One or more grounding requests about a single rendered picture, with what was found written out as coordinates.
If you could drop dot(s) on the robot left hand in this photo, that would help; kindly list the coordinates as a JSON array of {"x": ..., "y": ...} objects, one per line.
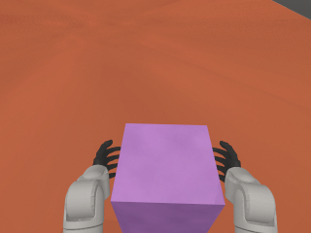
[{"x": 103, "y": 159}]

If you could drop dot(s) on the right robot forearm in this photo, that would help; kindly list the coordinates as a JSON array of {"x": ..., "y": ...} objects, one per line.
[{"x": 254, "y": 207}]

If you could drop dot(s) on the left robot forearm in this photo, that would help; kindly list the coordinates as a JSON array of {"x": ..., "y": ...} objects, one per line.
[{"x": 85, "y": 200}]

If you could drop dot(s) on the robot right hand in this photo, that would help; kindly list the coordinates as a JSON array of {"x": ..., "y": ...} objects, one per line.
[{"x": 230, "y": 159}]

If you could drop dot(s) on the carton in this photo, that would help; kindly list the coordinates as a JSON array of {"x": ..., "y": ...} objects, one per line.
[{"x": 167, "y": 180}]

